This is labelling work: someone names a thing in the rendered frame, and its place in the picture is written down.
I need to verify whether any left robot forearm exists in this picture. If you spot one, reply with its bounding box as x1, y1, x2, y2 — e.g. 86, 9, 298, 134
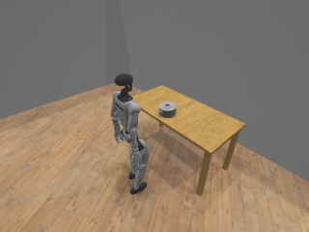
110, 115, 121, 132

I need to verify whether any pot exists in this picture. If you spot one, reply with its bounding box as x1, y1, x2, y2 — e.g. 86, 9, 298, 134
158, 109, 177, 118

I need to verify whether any table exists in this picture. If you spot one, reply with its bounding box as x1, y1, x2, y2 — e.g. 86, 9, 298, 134
133, 85, 246, 196

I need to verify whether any robot right upper arm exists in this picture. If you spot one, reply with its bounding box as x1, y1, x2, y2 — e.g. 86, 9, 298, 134
126, 101, 141, 134

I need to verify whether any right robot forearm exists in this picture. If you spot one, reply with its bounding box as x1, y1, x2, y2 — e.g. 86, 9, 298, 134
128, 129, 139, 155

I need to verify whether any right robot hand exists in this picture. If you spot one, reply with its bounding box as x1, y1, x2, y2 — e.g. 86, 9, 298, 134
131, 153, 143, 167

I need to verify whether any lid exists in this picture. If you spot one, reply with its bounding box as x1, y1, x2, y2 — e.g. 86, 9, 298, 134
158, 101, 177, 112

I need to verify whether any left robot hand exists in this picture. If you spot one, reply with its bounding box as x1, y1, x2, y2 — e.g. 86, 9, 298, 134
114, 130, 124, 144

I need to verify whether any right robot shin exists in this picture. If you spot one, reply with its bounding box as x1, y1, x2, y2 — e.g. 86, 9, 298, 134
134, 164, 148, 189

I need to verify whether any robot left upper arm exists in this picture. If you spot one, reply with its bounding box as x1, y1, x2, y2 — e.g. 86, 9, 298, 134
110, 91, 121, 118

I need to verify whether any robot torso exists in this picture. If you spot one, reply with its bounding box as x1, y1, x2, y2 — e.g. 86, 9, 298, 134
115, 92, 139, 143

